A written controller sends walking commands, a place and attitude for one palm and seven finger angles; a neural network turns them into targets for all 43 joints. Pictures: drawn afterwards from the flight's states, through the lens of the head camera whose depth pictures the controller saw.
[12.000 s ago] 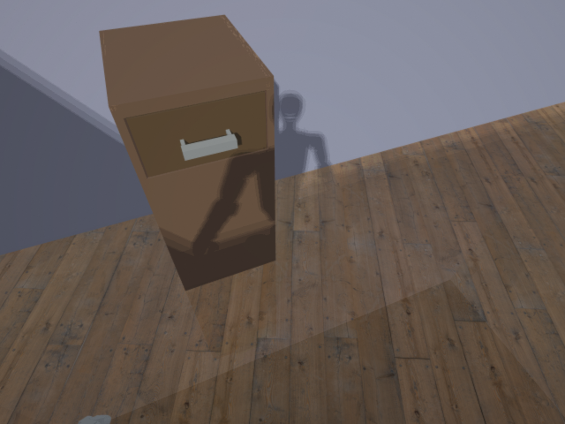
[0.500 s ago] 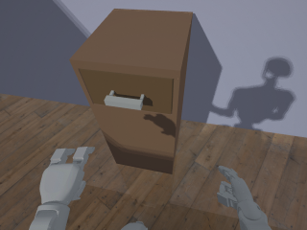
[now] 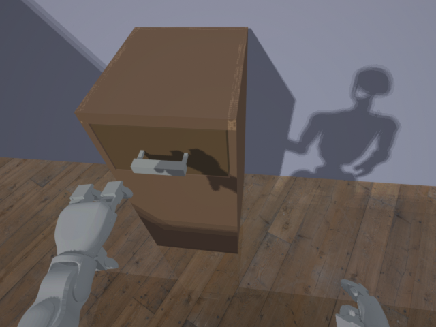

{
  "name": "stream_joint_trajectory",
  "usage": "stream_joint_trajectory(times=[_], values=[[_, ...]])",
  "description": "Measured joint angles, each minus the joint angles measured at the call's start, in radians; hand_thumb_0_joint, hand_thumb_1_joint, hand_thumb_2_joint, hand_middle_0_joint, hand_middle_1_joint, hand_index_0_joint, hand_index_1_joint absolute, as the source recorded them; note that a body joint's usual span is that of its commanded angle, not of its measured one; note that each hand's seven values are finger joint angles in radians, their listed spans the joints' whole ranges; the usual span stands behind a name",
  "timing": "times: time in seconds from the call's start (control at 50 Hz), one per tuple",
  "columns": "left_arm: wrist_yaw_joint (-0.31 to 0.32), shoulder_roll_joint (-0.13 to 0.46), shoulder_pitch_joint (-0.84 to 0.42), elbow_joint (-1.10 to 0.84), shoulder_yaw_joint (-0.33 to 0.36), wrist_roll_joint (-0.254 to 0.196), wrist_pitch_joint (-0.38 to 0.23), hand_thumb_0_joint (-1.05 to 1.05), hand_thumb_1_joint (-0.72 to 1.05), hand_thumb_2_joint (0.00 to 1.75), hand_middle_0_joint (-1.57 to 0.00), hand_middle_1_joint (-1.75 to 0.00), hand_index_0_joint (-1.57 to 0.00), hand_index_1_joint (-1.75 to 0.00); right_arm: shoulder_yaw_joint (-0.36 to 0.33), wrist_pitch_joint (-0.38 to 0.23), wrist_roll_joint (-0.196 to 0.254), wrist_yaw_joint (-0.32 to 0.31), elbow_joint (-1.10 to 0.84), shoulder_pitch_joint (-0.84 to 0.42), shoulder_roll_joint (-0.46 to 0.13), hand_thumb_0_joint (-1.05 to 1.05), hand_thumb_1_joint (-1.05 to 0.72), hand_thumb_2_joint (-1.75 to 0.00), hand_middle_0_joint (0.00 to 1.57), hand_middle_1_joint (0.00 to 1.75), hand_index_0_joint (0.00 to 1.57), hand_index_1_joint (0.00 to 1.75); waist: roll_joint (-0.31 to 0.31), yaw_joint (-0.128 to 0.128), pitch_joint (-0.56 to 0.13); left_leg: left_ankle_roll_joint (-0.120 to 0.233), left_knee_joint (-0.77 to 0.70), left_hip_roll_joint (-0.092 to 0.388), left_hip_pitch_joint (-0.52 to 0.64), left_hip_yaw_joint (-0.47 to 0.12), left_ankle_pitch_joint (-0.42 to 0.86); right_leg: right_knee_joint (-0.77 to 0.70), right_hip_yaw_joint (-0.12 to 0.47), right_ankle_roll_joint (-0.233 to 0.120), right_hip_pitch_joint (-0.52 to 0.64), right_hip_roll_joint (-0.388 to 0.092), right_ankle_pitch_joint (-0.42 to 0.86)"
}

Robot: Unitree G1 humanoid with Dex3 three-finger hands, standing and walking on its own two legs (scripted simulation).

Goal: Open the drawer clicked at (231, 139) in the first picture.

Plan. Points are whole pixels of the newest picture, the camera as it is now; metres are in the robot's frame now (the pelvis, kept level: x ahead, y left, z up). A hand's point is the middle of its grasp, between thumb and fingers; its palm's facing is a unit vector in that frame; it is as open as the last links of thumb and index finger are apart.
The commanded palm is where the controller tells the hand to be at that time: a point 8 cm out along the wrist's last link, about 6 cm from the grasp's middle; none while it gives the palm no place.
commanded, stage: raise the hand with hooked fingers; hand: left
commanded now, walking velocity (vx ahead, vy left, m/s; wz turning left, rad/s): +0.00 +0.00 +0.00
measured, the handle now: (161, 161) +0.50 +0.21 -0.05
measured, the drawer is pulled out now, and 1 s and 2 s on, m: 0.00 0.00 0.00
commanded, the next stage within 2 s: move the hooked fingers above the handle in 0.74 s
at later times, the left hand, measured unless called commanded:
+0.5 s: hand (84, 201) +0.29 +0.26 +0.09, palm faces -0.01 -0.09 -1.00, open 13.9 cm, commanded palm +0.27 +0.26 +0.15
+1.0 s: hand (88, 210) +0.28 +0.26 +0.08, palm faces +0.00 -0.09 -1.00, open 13.9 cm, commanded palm +0.27 +0.26 +0.14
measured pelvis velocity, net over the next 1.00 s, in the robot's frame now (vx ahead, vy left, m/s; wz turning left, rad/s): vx -0.03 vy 0.02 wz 0.02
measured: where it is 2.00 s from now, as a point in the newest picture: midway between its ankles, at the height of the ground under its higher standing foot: outside the picture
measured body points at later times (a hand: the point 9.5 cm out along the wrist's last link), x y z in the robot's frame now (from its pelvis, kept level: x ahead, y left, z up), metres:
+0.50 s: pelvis -0.01 +0.02 +0.01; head +0.02 -0.01 +0.46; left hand +0.29 +0.27 +0.14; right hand +0.18 -0.20 -0.10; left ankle -0.01 +0.10 -0.72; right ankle -0.03 -0.09 -0.72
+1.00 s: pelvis -0.03 +0.02 +0.01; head +0.00 +0.00 +0.46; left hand +0.28 +0.26 +0.13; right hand +0.16 -0.20 -0.10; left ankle -0.01 +0.10 -0.72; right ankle -0.03 -0.09 -0.72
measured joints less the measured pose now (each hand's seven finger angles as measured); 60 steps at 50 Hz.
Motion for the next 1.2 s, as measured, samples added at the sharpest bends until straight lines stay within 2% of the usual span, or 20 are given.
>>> stream_joint_trajectory(times=[0.14, 0.28, 0.4, 0.5, 0.58, 0.68, 0.78, 0.9, 1.06, 1.2], values=[[-0.078, 0.019, -0.102, 0.019, -0.025, -0.006, 0.029, 0.00, -0.40, 0.34, -0.32, -1.14, -0.31, -1.14, 0.030, 0.006, 0.016, 0.000, -0.025, -0.039, 0.032, 0.01, -0.91, -0.90, 0.20, 0.30, 0.20, 0.29, 0.005, 0.011, 0.009, 0.007, -0.049, -0.008, 0.060, -0.003, 0.020, -0.055, -0.001, 0.008, 0.064, -0.006, 0.022], [-0.167, 0.048, -0.212, 0.058, -0.029, -0.024, 0.043, 0.00, -0.47, 0.31, -0.32, -1.19, -0.32, -1.19, 0.061, 0.023, 0.027, 0.001, -0.029, -0.051, 0.055, 0.01, -0.91, -0.90, 0.20, 0.30, 0.20, 0.29, 0.011, 0.025, 0.021, 0.013, -0.087, -0.016, 0.099, -0.015, 0.043, -0.104, -0.013, 0.015, 0.113, -0.013, 0.046], [-0.231, 0.078, -0.290, 0.098, -0.023, -0.045, 0.015, 0.00, -0.49, 0.30, -0.32, -1.20, -0.32, -1.20, 0.069, 0.036, 0.033, -0.004, -0.021, -0.036, 0.054, 0.01, -0.91, -0.90, 0.20, 0.30, 0.21, 0.30, 0.017, 0.025, 0.035, 0.019, -0.108, -0.021, 0.113, -0.022, 0.061, -0.134, -0.020, 0.021, 0.134, -0.018, 0.065], [-0.260, 0.085, -0.273, 0.093, 0.002, -0.065, -0.021, 0.00, -0.49, 0.30, -0.32, -1.20, -0.31, -1.20, 0.060, 0.042, 0.033, 0.004, -0.021, -0.005, 0.043, 0.01, -0.91, -0.90, 0.20, 0.30, 0.21, 0.30, 0.018, 0.017, 0.040, 0.023, -0.124, -0.022, 0.113, -0.016, 0.073, -0.150, -0.013, 0.025, 0.132, -0.019, 0.080], [-0.247, 0.084, -0.241, 0.074, 0.008, -0.067, -0.062, 0.00, -0.49, 0.30, -0.32, -1.20, -0.31, -1.20, 0.046, 0.039, 0.029, 0.005, -0.014, 0.020, 0.030, 0.01, -0.91, -0.90, 0.20, 0.30, 0.20, 0.29, 0.015, 0.016, 0.047, 0.027, -0.124, -0.023, 0.104, -0.013, 0.078, -0.151, -0.010, 0.028, 0.122, -0.020, 0.087], [-0.195, 0.087, -0.228, 0.068, 0.011, -0.055, -0.090, 0.00, -0.49, 0.30, -0.32, -1.20, -0.32, -1.20, 0.029, 0.036, 0.030, 0.004, 0.007, 0.035, 0.021, 0.01, -0.91, -0.90, 0.20, 0.30, 0.20, 0.29, 0.010, 0.017, 0.050, 0.029, -0.115, -0.024, 0.087, -0.013, 0.081, -0.142, -0.011, 0.030, 0.106, -0.021, 0.089], [-0.166, 0.086, -0.244, 0.089, 0.009, -0.050, -0.060, 0.00, -0.49, 0.30, -0.32, -1.20, -0.32, -1.20, 0.023, 0.035, 0.037, 0.003, 0.017, 0.033, 0.021, 0.01, -0.91, -0.90, 0.20, 0.30, 0.20, 0.29, 0.013, 0.014, 0.046, 0.030, -0.109, -0.025, 0.079, -0.013, 0.083, -0.135, -0.012, 0.031, 0.098, -0.022, 0.091], [-0.185, 0.081, -0.252, 0.105, -0.008, -0.055, -0.033, 0.00, -0.49, 0.30, -0.32, -1.20, -0.32, -1.20, 0.033, 0.032, 0.043, 0.001, 0.006, 0.023, 0.030, 0.01, -0.91, -0.90, 0.20, 0.30, 0.20, 0.29, 0.018, 0.008, 0.039, 0.030, -0.115, -0.025, 0.090, -0.011, 0.089, -0.137, -0.009, 0.031, 0.107, -0.023, 0.095], [-0.189, 0.067, -0.356, 0.230, -0.052, -0.030, -0.063, 0.00, -0.49, 0.30, -0.32, -1.20, -0.32, -1.20, 0.047, 0.017, 0.046, -0.013, 0.004, 0.012, 0.043, 0.01, -0.91, -0.90, 0.20, 0.30, 0.20, 0.29, 0.005, 0.009, 0.038, 0.026, -0.100, -0.023, 0.070, -0.019, 0.090, -0.119, -0.018, 0.026, 0.087, -0.021, 0.092], [-0.167, 0.065, -0.462, 0.351, -0.054, -0.011, -0.079, 0.00, -0.49, 0.30, -0.32, -1.20, -0.32, -1.20, 0.039, 0.012, 0.046, -0.018, 0.012, 0.029, 0.043, 0.01, -0.91, -0.90, 0.20, 0.30, 0.20, 0.29, -0.003, -0.005, 0.028, 0.021, -0.071, -0.016, 0.027, -0.022, 0.079, -0.096, -0.021, 0.019, 0.047, -0.014, 0.084]])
